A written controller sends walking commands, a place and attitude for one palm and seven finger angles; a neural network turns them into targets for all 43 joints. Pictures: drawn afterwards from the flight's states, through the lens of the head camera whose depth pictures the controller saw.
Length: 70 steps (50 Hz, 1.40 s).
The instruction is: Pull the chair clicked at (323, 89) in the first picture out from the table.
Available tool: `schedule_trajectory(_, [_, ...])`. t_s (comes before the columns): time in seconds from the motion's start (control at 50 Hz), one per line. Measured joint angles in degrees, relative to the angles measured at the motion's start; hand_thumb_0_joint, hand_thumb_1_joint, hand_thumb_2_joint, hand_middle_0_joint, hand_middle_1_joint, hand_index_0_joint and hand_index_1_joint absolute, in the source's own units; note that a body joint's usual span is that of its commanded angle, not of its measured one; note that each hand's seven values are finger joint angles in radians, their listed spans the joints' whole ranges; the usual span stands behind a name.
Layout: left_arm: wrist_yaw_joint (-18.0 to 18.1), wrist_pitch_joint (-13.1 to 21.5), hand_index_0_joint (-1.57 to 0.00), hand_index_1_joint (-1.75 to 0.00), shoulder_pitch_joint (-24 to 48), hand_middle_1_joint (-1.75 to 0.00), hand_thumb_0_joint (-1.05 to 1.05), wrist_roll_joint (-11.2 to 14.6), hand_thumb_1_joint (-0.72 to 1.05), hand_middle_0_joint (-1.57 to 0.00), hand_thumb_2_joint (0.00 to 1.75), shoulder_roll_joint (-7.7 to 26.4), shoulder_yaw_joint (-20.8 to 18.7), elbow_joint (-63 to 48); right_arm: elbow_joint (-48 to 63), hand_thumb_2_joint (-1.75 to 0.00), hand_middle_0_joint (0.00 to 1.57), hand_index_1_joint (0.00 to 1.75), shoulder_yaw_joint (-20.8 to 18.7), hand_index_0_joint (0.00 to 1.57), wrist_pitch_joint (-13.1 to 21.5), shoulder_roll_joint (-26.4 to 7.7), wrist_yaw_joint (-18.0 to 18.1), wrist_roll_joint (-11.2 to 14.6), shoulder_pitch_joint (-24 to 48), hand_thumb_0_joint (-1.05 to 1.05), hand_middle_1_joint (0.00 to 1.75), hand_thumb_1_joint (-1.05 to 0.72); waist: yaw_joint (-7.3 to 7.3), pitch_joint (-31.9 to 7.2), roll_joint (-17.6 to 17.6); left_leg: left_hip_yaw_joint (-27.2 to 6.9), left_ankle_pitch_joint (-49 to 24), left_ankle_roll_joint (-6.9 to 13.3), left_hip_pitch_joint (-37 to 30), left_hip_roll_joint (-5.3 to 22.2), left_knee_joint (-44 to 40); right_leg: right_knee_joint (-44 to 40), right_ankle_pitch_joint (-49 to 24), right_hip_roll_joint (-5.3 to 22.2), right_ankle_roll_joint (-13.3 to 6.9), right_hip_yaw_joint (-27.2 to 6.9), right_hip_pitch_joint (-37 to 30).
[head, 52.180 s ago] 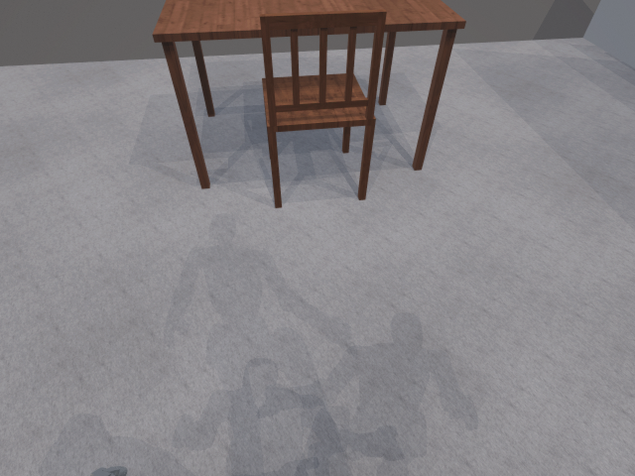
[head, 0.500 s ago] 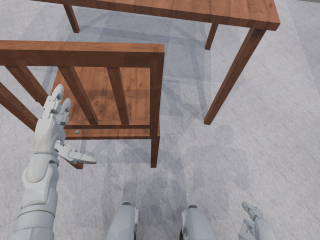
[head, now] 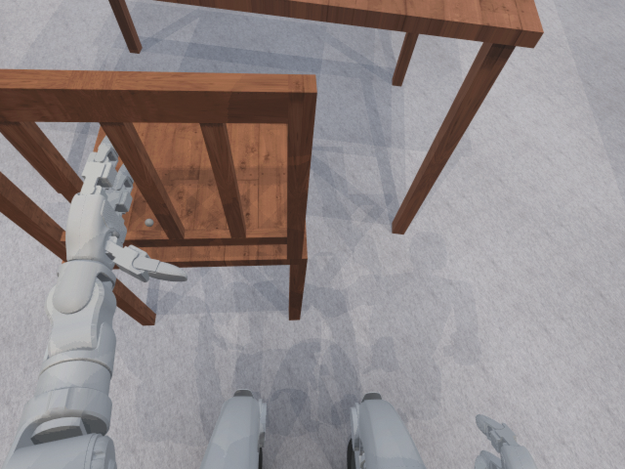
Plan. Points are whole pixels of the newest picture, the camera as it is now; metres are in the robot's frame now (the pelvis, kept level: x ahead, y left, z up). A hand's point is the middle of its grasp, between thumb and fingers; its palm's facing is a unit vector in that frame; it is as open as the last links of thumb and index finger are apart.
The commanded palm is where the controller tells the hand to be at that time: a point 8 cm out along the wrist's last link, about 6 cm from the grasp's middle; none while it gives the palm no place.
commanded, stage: push the fingers through the gap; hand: left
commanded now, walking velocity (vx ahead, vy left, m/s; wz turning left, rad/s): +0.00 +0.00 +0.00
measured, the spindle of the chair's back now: (151, 187) +0.47 +0.22 +0.01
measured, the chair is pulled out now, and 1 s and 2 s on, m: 0.17 0.17 0.20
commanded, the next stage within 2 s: hook a spindle and tug to test in 0.56 s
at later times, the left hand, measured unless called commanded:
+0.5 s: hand (156, 204) +0.44 +0.21 +0.02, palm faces +0.06 -1.00 -0.04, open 16.9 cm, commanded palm +0.41 +0.25 +0.03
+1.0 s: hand (159, 201) +0.44 +0.20 +0.03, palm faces +0.05 -1.00 -0.04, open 15.6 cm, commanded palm +0.41 +0.25 +0.03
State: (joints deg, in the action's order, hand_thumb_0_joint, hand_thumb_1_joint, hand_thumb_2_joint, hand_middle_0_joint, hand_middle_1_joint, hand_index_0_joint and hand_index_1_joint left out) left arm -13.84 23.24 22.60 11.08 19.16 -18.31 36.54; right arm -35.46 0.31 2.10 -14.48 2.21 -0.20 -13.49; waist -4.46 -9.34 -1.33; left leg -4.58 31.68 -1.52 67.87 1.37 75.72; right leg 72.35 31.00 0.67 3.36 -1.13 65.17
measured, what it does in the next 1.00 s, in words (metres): stands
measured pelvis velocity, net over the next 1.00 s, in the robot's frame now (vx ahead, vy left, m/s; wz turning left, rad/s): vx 0.01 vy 0.00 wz -0.01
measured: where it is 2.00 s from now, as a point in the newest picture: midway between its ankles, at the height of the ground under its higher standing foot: outside the picture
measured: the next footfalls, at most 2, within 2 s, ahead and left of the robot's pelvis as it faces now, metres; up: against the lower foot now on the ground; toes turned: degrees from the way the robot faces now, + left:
none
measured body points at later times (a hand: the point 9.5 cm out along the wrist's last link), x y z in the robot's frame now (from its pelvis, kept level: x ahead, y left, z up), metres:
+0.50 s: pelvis +0.00 +0.00 +0.00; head +0.14 +0.02 +0.43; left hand +0.43 +0.26 +0.03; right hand +0.09 -0.27 -0.12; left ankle +0.03 +0.13 -0.61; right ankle +0.03 -0.16 -0.61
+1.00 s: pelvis +0.01 +0.00 +0.00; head +0.14 +0.02 +0.43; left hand +0.43 +0.26 +0.03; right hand +0.10 -0.27 -0.12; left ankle +0.03 +0.13 -0.61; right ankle +0.03 -0.16 -0.61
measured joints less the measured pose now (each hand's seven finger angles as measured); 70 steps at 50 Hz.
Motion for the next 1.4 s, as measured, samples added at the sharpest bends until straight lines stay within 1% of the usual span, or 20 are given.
schedule_trajectory(0.06, [0.4, 0.2, -0.06, -0.08, 2.1, -0.08, -0.01, -0.8, -0.5, -0.06, 0.3, 0.1, -0.3, 2.3, -0.2, -0.9, 0.2, 0.3, 0.3, 0.2, -0.4, 0.1, -0.1, -0.2, 0.1, 0.01, 0.3, -0.9, -0.29, -0.1, 0.1, 0.1, 0.0, 0.1, 0.3, 0.0, 0.1, 0.1, -0.1, 0.0, 0.1, -0.1, 0.4])
schedule_trajectory(0.14, [0.7, 0.5, -0.06, -0.08, 5.2, -0.08, -0.01, -1.7, -0.5, -0.07, 0.3, 1.2, -1.6, 5.9, -0.1, -0.9, 0.2, 0.3, 0.6, 0.2, -1.0, 0.2, -0.2, -0.4, 0.2, 0.0, 0.3, -0.9, -0.99, 0.1, 0.2, 0.1, 0.0, 0.0, 1.1, 0.1, 0.6, 0.6, -0.1, -0.2, 0.1, -0.1, 1.2])
schedule_trajectory(0.24, [0.5, 0.8, -0.06, -0.08, 7.8, -0.08, -0.02, -1.9, -0.5, -0.07, 0.3, 2.6, -2.5, 7.9, 0.0, -0.9, 0.2, 0.3, 0.6, 0.2, -1.7, 0.1, -0.5, -0.5, -0.3, 0.0, 0.3, -0.9, -1.47, 0.3, 0.0, 0.0, 0.1, 0.0, 1.9, 0.3, 1.0, 0.8, -0.1, -0.3, 0.1, -0.1, 2.0])
schedule_trajectory(0.32, [0.1, 0.4, -0.06, -0.08, 7.5, -0.08, -0.02, -1.6, -0.5, -0.06, 0.3, 2.7, -2.4, 7.6, 0.0, -0.9, 0.2, 0.3, 0.3, 0.2, -2.5, 0.0, -0.9, -0.3, -1.0, 0.0, 0.3, -0.9, -1.5, 0.3, -0.1, 0.3, 0.1, 0.0, 1.8, 0.4, 0.6, 0.4, -0.2, -0.4, 0.1, -0.3, 2.0])
schedule_trajectory(0.42, [0.4, 0.5, -0.06, -0.08, 6.2, -0.08, -0.01, -1.7, -0.5, -0.07, 0.3, 1.9, -2.7, 7.0, -0.1, -0.9, 0.2, 0.3, 0.2, 0.2, -3.2, 0.0, -1.1, -0.3, -1.5, 0.0, 0.3, -0.9, -1.59, 0.3, 0.0, 0.6, 0.1, 0.1, 1.2, 0.5, -0.1, -0.2, -0.3, -0.5, 0.2, -0.6, 1.6])
schedule_trajectory(0.48, [0.8, 1.0, -0.06, -0.08, 5.9, -0.08, -0.01, -2.1, -0.5, -0.07, 0.3, 1.9, -3.1, 7.3, -0.1, -0.9, 0.2, 0.3, 0.3, 0.2, -3.2, 0.1, -1.0, -0.3, -1.5, 0.0, 0.3, -0.9, -1.71, 0.4, 0.1, 0.5, 0.1, 0.1, 1.1, 0.6, -0.2, -0.2, -0.3, -0.5, 0.2, -0.5, 1.4])
schedule_trajectory(0.58, [0.9, 1.8, -0.06, -0.08, 6.5, -0.08, -0.02, -2.1, -0.5, -0.06, 0.3, 2.0, -2.5, 7.5, -0.3, -0.9, 0.2, 0.3, 0.2, 0.2, -3.1, 0.0, -1.0, -0.4, -1.2, 0.0, 0.3, -0.9, -1.57, 0.4, 0.1, 0.2, 0.2, 0.0, 1.2, 0.5, 0.0, -0.2, -0.1, -0.4, 0.0, -0.2, 1.3])
schedule_trajectory(0.68, [0.7, 1.4, -0.06, -0.08, 7.6, -0.08, -0.02, -2.2, -0.5, -0.06, 0.3, 2.2, -2.1, 8.6, 0.0, -0.9, 0.2, 0.3, 0.2, 0.2, -3.2, 0.0, -1.0, -0.4, -0.6, 0.0, 0.3, -0.9, -1.54, 0.3, 0.1, 0.1, 0.3, -0.1, 1.4, 0.4, 0.1, 0.0, 0.0, -0.4, 0.0, -0.1, 1.5])
schedule_trajectory(0.76, [1.0, 1.3, -0.07, -0.11, 7.4, -0.11, -0.02, -2.2, -0.5, -0.07, 0.3, 1.7, -1.7, 8.2, 0.3, -0.9, 0.2, 0.3, 0.1, 0.2, -3.4, 0.0, -1.1, -0.4, -0.2, 0.0, 0.3, -0.9, -1.44, 0.3, 0.1, 0.2, 0.3, -0.1, 1.3, 0.4, 0.0, -0.1, 0.1, -0.4, 0.0, -0.2, 1.5])
schedule_trajectory(0.82, [1.2, 1.3, -0.09, -0.18, 7.5, -0.18, -0.01, -2.4, -0.5, -0.1, 0.3, 1.5, -1.9, 8.5, 0.5, -0.9, 0.2, 0.3, 0.2, 0.2, -3.6, 0.1, -1.1, -0.4, 0.0, 0.0, 0.3, -0.9, -1.45, 0.2, 0.1, 0.3, 0.3, -0.1, 1.3, 0.4, 0.0, 0.0, 0.1, -0.4, 0.0, -0.2, 1.5])
schedule_trajectory(0.88, [1.3, 1.4, -0.13, -0.29, 7.5, -0.29, -0.01, -2.6, -0.5, -0.13, 0.3, 1.6, -2.4, 8.6, 0.7, -0.9, 0.2, 0.3, 0.4, 0.2, -3.6, 0.2, -1.2, -0.5, 0.1, 0.0, 0.3, -0.9, -1.53, 0.3, 0.1, 0.2, 0.4, -0.1, 1.3, 0.5, 0.1, 0.2, 0.2, -0.4, 0.0, -0.2, 1.6])
schedule_trajectory(1.0, [0.8, 1.5, -0.22, -0.56, 6.6, -0.57, -0.02, -2.0, -0.5, -0.22, 0.3, 1.8, -2.4, 7.6, 0.6, -0.9, 0.2, 0.3, 0.3, 0.2, -3.6, 0.3, -1.2, -0.4, -0.1, 0.0, 0.3, -0.9, -1.33, 0.2, 0.1, 0.2, 0.5, -0.2, 1.2, 0.5, 0.1, 0.2, 0.2, -0.5, 0.0, -0.2, 1.5])
schedule_trajectory(1.08, [0.6, 1.3, -0.28, -0.77, 6.6, -0.77, -0.01, -1.8, -0.45, -0.29, 0.32, 1.7, -2.0, 7.7, 0.4, -0.9, 0.2, 0.3, 0.3, 0.2, -3.5, 0.2, -1.1, -0.3, -0.3, 0.0, 0.3, -0.9, -1.16, 0.3, 0.0, 0.1, 0.4, -0.1, 1.1, 0.4, 0.0, 0.0, 0.2, -0.4, -0.1, -0.1, 1.3])
schedule_trajectory(1.16, [0.8, 1.3, -0.35, -0.98, 6.9, -0.99, -0.01, -1.9, -0.33, -0.36, 0.37, 1.5, -1.7, 8.0, 0.1, -0.9, 0.2, 0.3, 0.2, 0.2, -3.4, 0.1, -1.0, -0.3, -0.4, 0.0, 0.3, -0.9, -1.18, 0.2, 0.1, 0.1, 0.3, -0.1, 1.3, 0.4, 0.1, 0.1, 0.2, -0.3, 0.0, -0.1, 1.4])
schedule_trajectory(1.26, [1.9, 1.3, -0.42, -1.22, 7.3, -1.23, -0.01, -2.0, -0.11, -0.43, 0.46, 1.2, -1.7, 8.1, 0.1, -0.9, 0.2, 0.3, 0.1, 0.2, -3.4, 0.2, -1.1, -0.4, -0.4, 0.0, 0.3, -0.9, -1.37, 0.3, 0.1, 0.1, 0.3, -0.1, 1.3, 0.4, 0.1, 0.1, 0.1, -0.3, 0.0, -0.1, 1.4])
schedule_trajectory(1.34, [2.3, 1.6, -0.45, -1.34, 7.7, -1.34, -0.01, -2.3, 0.1, -0.47, 0.55, 1.4, -1.5, 8.5, 0.1, -0.9, 0.2, 0.3, 0.1, 0.2, -3.5, 0.1, -1.2, -0.4, -0.6, 0.0, 0.3, -0.9, -1.33, 0.4, 0.1, 0.0, 0.2, -0.1, 1.4, 0.3, 0.1, 0.0, 0.0, -0.3, 0.0, 0.0, 1.5])
schedule_trajectory(1.4, [2.4, 1.4, -0.46, -1.39, 7.8, -1.38, -0.01, -2.1, 0.26, -0.47, 0.62, 1.4, -1.5, 8.5, 0.0, -0.9, 0.2, 0.3, 0.1, 0.2, -3.6, 0.1, -1.2, -0.4, -0.6, 0.0, 0.3, -0.9, -1.39, 0.4, 0.1, 0.1, 0.2, 0.0, 1.4, 0.3, 0.1, -0.1, 0.0, -0.3, 0.0, 0.0, 1.5])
